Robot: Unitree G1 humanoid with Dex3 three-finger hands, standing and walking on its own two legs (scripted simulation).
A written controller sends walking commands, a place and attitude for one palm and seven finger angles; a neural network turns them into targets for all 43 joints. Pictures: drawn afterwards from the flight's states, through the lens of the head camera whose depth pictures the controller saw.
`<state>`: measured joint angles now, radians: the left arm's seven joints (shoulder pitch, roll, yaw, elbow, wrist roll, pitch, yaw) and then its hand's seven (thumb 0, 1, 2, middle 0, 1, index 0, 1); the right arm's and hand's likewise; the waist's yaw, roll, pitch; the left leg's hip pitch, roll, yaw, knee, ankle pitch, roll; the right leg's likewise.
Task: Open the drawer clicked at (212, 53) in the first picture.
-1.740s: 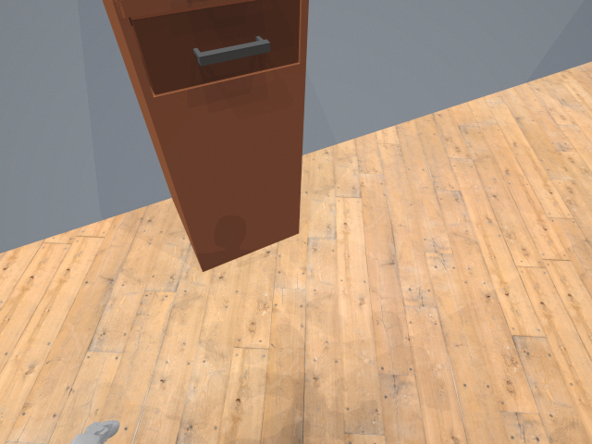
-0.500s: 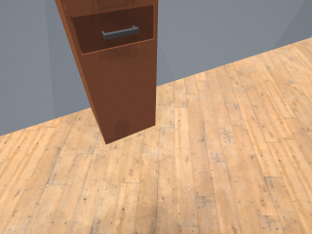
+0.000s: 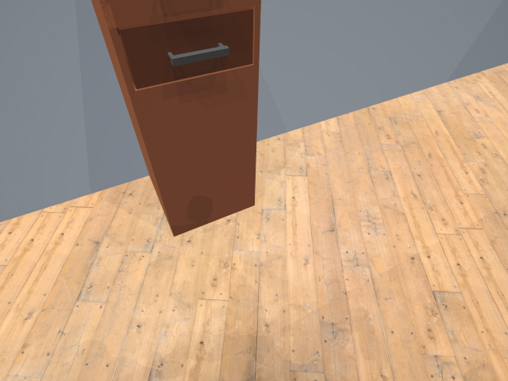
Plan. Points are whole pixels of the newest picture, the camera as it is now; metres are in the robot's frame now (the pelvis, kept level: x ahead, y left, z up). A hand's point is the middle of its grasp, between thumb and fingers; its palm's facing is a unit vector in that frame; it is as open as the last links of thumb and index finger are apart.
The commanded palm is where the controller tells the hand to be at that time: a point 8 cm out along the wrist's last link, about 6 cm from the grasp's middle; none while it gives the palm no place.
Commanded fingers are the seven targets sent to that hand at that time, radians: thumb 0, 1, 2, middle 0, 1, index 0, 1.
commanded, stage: walk to a spot facing it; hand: left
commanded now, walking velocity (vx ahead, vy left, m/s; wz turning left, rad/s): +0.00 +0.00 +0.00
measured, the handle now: (198, 52) +0.94 +0.23 +0.08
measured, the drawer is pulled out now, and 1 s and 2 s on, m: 0.00 0.00 0.00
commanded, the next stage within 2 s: none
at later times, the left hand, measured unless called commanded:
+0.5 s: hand out of the picture +0.06 +0.18 -0.18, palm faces -0.14 -0.95 -0.29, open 7.4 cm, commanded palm none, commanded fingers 0.00 0.90 0.90 -0.20 -0.30 -0.20 -0.30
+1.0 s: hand out of the picture +0.09 +0.18 -0.17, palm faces -0.30 -0.93 -0.22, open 7.4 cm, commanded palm none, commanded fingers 0.00 0.90 0.90 -0.20 -0.30 -0.20 -0.30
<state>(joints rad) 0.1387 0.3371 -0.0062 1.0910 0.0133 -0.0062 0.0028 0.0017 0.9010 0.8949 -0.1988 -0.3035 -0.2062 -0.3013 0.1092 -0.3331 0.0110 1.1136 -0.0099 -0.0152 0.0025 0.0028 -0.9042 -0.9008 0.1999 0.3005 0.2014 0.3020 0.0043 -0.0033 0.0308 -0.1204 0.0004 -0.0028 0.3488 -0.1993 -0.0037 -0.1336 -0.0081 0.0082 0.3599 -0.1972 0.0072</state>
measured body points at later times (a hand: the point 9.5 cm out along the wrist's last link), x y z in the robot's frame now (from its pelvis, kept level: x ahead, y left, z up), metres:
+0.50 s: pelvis -0.02 -0.03 -0.03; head +0.01 -0.05 +0.42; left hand +0.06 +0.23 -0.16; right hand +0.02 -0.28 -0.19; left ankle +0.00 +0.12 -0.75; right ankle -0.01 -0.11 -0.75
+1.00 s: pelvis -0.01 +0.00 +0.00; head +0.01 +0.00 +0.45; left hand +0.10 +0.23 -0.15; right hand -0.01 -0.29 -0.13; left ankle +0.03 +0.12 -0.72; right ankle -0.01 -0.11 -0.75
